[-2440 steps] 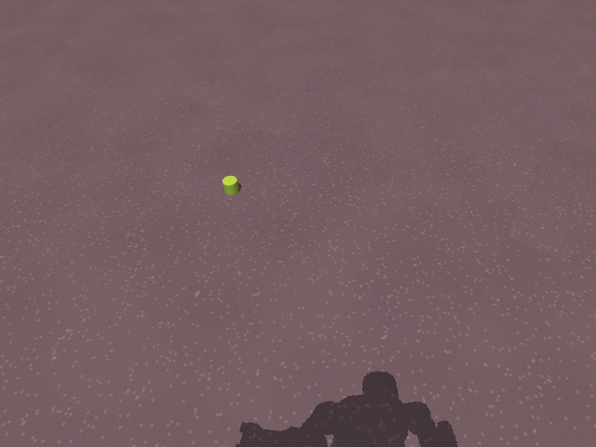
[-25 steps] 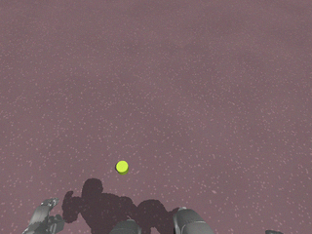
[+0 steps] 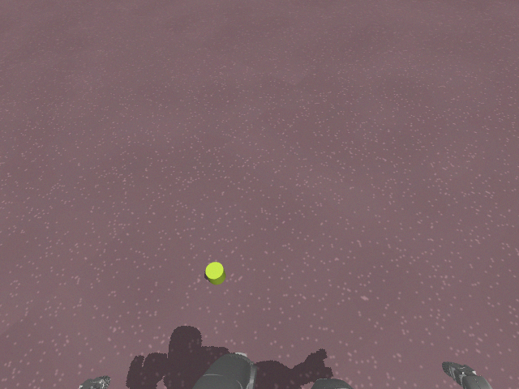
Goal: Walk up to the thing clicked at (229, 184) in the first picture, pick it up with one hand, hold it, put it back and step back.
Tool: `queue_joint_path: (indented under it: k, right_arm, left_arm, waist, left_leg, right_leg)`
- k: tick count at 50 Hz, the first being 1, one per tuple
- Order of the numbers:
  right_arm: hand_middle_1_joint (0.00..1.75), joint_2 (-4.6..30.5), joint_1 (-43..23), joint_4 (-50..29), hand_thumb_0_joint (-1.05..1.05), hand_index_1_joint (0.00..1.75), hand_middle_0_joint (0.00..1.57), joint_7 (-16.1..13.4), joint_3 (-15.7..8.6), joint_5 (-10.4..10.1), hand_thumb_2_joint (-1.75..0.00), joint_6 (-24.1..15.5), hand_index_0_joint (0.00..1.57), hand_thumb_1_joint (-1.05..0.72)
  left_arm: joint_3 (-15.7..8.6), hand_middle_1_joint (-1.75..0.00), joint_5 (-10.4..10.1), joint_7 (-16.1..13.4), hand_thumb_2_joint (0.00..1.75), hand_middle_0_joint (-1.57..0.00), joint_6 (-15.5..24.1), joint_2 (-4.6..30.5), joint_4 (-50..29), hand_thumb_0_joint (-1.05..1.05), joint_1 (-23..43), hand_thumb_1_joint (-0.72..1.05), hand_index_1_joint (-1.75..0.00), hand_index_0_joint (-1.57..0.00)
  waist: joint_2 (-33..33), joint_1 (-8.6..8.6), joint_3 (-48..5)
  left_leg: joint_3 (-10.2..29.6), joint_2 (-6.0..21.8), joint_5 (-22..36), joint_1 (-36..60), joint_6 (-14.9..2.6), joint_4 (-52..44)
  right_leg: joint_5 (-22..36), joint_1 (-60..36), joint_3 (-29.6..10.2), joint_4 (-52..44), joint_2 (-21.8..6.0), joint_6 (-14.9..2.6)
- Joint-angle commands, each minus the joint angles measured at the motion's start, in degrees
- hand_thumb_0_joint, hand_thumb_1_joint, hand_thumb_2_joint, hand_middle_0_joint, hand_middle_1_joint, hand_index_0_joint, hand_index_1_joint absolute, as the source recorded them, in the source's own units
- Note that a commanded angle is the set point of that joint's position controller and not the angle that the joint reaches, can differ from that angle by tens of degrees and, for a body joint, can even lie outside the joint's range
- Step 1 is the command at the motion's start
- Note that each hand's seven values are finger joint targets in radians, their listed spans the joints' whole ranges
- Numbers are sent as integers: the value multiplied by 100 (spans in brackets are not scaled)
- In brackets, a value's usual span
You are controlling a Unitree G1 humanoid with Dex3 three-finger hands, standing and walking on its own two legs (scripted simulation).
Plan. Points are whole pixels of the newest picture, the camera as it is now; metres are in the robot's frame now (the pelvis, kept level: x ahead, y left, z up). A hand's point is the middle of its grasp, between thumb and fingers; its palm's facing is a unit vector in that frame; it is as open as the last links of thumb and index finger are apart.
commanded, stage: step back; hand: left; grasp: from above
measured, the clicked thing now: (215, 273) +0.56 +0.25 -0.73
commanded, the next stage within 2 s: none
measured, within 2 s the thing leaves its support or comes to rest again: neither
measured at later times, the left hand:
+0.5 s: hand out of the picture -0.07 +0.28 -0.16, palm faces +0.03 -0.92 -0.38, open 7.4 cm
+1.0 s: hand out of the picture -0.21 +0.25 -0.15, palm faces +0.09 -0.90 -0.42, open 7.4 cm
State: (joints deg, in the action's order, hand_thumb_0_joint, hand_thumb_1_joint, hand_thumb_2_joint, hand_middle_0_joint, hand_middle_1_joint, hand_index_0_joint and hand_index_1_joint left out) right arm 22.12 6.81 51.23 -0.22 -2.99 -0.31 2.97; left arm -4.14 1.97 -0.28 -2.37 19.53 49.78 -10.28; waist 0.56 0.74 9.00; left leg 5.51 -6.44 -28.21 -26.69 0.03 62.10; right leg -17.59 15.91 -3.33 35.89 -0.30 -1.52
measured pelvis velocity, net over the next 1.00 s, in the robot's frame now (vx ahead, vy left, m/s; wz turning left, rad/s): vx -0.33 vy -0.03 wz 0.09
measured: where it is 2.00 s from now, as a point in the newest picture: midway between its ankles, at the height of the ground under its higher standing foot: outside the picture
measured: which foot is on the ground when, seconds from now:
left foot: up 0.00-0.18, down 0.20-0.62, up 0.64-0.94, down 0.96-1.00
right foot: down 0.00-0.22, up 0.24-0.56, down 0.58-0.98, up 1.00-1.00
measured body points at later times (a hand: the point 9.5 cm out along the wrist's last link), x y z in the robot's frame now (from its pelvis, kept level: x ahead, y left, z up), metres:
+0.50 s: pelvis -0.15 +0.00 +0.00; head -0.09 +0.02 +0.44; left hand -0.07 +0.32 -0.13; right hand -0.01 -0.31 -0.10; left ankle -0.08 +0.13 -0.73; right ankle -0.19 -0.16 -0.67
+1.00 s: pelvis -0.33 -0.03 -0.02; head -0.27 -0.03 +0.43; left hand -0.22 +0.30 -0.12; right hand -0.24 -0.34 -0.14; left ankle -0.34 +0.09 -0.73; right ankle -0.21 -0.15 -0.73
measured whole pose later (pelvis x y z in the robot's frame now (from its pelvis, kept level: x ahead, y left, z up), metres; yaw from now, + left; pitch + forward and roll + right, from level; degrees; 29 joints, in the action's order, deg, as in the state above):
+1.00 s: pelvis -0.33 -0.03 -0.02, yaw +5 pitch -4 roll +3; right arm 20.3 11.7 51.3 -0.5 -2.7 1.9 2.2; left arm -4.6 1.5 -1.4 -3.7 23.0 43.8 -4.6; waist -4.0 0.7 12.9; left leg 0.4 -4.7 -19.3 -13.9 -0.6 37.0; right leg -14.5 26.3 -1.5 42.3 -4.5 -0.4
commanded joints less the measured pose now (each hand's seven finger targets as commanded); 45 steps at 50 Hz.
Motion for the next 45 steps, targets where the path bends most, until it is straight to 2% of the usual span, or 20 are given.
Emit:
queue_joint_path:
  k: [1,4,6,9,10,11,12,13,15,17,23,26,29,30,31,32,33,36,41,45]
  right_arm:
    - [30,1013,438,-338,0,30,20,-149,-199,-16,-90,-159,20,-90]
    - [30,928,233,-477,0,30,20,-175,-140,-2,-90,-227,20,-90]
    - [30,908,372,-530,0,30,20,-178,-168,59,-90,-259,20,-90]
    - [30,940,836,-336,0,30,20,-149,-272,147,-90,-309,20,-90]
    - [30,1202,759,-371,0,30,20,-149,-371,229,-90,-320,20,-90]
    - [30,1722,703,-443,0,30,20,-143,-494,298,-90,-324,20,-90]
    - [30,2119,455,-534,0,30,20,-78,-526,252,-90,-299,20,-90]
    - [30,2164,297,-584,0,30,20,-109,-548,267,-90,-330,20,-90]
    - [30,1618,-154,-689,0,30,20,-127,-381,286,-90,-327,20,-90]
    - [30,1288,-294,-739,0,30,20,-150,-314,245,-90,-332,20,-90]
    - [30,1329,314,-740,0,30,20,-180,-378,197,-90,-276,20,-90]
    - [30,1460,170,-803,0,30,20,-132,-399,224,-90,-185,20,-90]
    - [30,1495,-198,-909,0,30,20,-101,-392,111,-90,-70,20,-90]
    - [30,1283,-179,-943,0,30,20,-92,-340,69,-90,-57,20,-90]
    - [30,985,-306,-1090,0,30,20,-118,-267,23,-90,-85,20,-90]
    - [30,1192,-309,-1021,0,30,20,-212,-366,87,-90,-56,20,-90]
    - [30,1402,-219,-896,0,30,20,-203,-453,68,-90,-57,20,-90]
    - [30,1085,407,-544,0,30,20,-142,-306,18,-90,-86,20,-90]
    - [30,942,386,-617,0,30,20,-193,-180,77,-90,-188,20,-90]
    - [30,910,700,-543,0,30,20,-165,-223,158,-90,-259,20,-90]
  left_arm:
    - [-416,-30,27,-140,90,-20,191,1387,-803,0,574,90,-30,-20]
    - [-381,-30,22,-183,90,-20,152,1277,-763,0,18,90,-30,-20]
    - [-386,-30,7,-200,90,-20,96,1398,-846,0,58,90,-30,-20]
    - [-346,-30,-121,-127,90,-20,-22,1511,-949,0,251,90,-30,-20]
    - [-293,-30,-138,-110,90,-20,-59,1353,-1018,0,225,90,-30,-20]
    - [-253,-30,-168,-97,90,-20,-58,1132,-1070,0,192,90,-30,-20]
    - [-341,-30,-166,-153,90,-20,-55,1269,-1086,0,558,90,-30,-20]
    - [-386,-30,-99,-201,90,-20,-47,1386,-1061,0,693,90,-30,-20]
    - [-400,-30,-143,-153,90,-20,-46,1383,-854,0,351,90,-30,-20]
    - [-399,-30,-179,-111,90,-20,-38,1348,-676,0,-153,90,-30,-20]
    - [-347,-30,-106,-89,90,-20,71,1186,-777,0,-4,90,-30,-20]
    - [-346,-30,-106,-67,90,-20,112,1183,-593,0,-256,90,-30,-20]
    - [-373,-30,-44,-47,90,-20,144,1199,-149,0,-1054,90,-30,-20]
    - [-456,-30,51,-38,90,-20,163,1514,-198,0,-952,90,-30,-20]
    - [-600,-30,72,-25,90,-20,153,2061,-376,0,-707,90,-30,-20]
    - [-684,-30,92,-34,90,-20,127,2606,-631,0,-162,90,-30,-20]
    - [-615,-30,59,-76,90,-20,152,2374,-767,0,239,90,-30,-20]
    - [-464,-30,48,-111,90,-20,179,1599,-838,0,793,90,-30,-20]
    - [-444,-30,82,-181,90,-20,128,1419,-796,0,-1,90,-30,-20]
    - [-418,-30,-8,-204,90,-20,25,1538,-877,0,16,90,-30,-20]
  waist:
    - [-782,-79,-839]
    - [-961,244,-1216]
    - [-1251,168,-1412]
    - [-1030,-90,-1526]
    - [-635,-49,-1515]
    - [600,-54,-1507]
    - [1241,-279,-1214]
    - [1294,-379,-986]
    - [739,-47,-824]
    - [605,193,-817]
    - [870,-268,-1141]
    - [1183,-229,-1314]
    - [1051,156,-1538]
    - [334,108,-1348]
    - [-1191,173,-992]
    - [-1908,386,-693]
    - [-1621,130,-239]
    - [-881,-307,-416]
    - [-1181,218,-911]
    - [-1385,149,-1454]
  left_leg:
    - [266,-121,63,-146,97,365]
    - [22,154,-155,-420,187,-982]
    - [-89,567,-57,62,69,-2205]
    - [-534,461,1845,1269,-25,-4094]
    - [204,893,2344,1792,-194,-4004]
    - [1660,2048,3146,2209,-626,-4054]
    - [2372,2785,3334,1336,-1469,-4292]
    - [2868,3097,3125,741,-1866,-4430]
    - [1426,2386,3473,897,-1499,-4102]
    - [715,1872,3583,1382,-1120,-3871]
    - [737,2064,3920,2404,-1506,-3371]
    - [649,1906,3268,2075,-1291,-3309]
    - [455,1649,2370,1130,-836,-2888]
    - [345,1234,1472,251,-499,-2417]
    - [-24,181,38,-790,-122,-1431]
    - [218,126,-707,-199,73,37]
    - [569,357,-499,162,49,564]
    - [462,-154,269,-88,-22,780]
    - [111,111,-131,-515,178,-674]
    - [-385,499,331,507,21,-2824]
  right_leg:
    - [2526,-499,-874,-1074,-1004,-995]
    - [3189,-1817,-869,-704,-1118,-1051]
    - [3357,-1883,-991,-445,-1323,-1041]
    - [2875,-1151,-624,205,-995,-674]
    - [1922,-228,-578,381,-726,-376]
    - [275,838,-149,1232,17,-91]
    - [-1813,940,-258,2179,576,48]
    - [-2009,806,-787,3033,487,69]
    - [-1459,982,-954,3608,590,-2]
    - [-1007,1313,-807,3719,713,29]
    - [-1259,1113,-392,1846,318,391]
    - [-954,346,88,405,187,301]
    - [410,-843,353,-1213,184,32]
    - [92,-988,-634,-1239,-297,-174]
    - [-273,-653,-2251,-1701,-1392,-710]
    - [-641,962,-3396,-2235,-2475,-1599]
    - [-734,1753,-3284,-2397,-2493,-1587]
    - [1140,710,-900,-1399,-1121,-816]
    - [2066,-1178,-837,-902,-1132,-933]
    - [2801,-1447,-915,-274,-1364,-870]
